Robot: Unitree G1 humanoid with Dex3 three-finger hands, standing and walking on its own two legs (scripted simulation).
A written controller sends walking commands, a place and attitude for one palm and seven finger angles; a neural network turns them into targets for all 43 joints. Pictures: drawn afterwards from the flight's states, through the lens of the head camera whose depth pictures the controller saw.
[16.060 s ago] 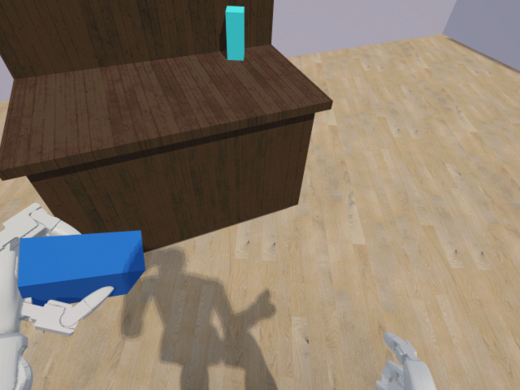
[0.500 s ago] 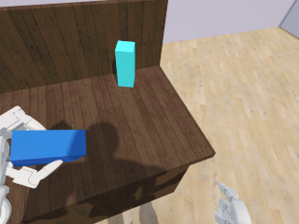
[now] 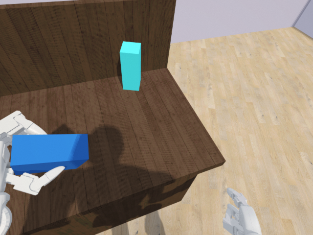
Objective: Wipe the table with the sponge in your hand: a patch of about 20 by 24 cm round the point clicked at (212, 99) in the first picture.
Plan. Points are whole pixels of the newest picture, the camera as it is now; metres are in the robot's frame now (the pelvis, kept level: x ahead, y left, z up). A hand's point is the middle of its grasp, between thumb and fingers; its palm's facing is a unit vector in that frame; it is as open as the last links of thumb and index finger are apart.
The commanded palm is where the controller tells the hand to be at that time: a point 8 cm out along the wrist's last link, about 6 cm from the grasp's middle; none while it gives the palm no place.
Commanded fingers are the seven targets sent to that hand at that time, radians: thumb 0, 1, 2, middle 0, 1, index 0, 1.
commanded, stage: shuffle to correct the standing spot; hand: left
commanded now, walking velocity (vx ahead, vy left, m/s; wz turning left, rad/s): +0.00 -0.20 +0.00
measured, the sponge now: (60, 154) +0.23 +0.22 +0.13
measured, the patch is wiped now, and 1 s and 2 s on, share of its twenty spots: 0.00 0.00 0.00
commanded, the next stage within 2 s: come to a stop and stand still in 0.46 s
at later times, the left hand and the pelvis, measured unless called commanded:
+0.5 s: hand (79, 159) +0.22 +0.17 +0.15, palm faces +0.31 -0.86 -0.41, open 9.3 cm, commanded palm +0.16 +0.21 +0.17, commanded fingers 0.00 0.10 1.30 -1.20 -1.60 -1.20 -1.60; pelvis +0.00 -0.07 -0.01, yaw -1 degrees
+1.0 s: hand (78, 157) +0.22 +0.18 +0.14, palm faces +0.36 -0.83 -0.42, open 9.3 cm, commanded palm +0.17 +0.21 +0.17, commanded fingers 0.00 0.10 1.30 -1.20 -1.60 -1.20 -1.60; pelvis +0.01 -0.07 +0.00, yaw +0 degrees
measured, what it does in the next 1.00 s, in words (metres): shifts its weight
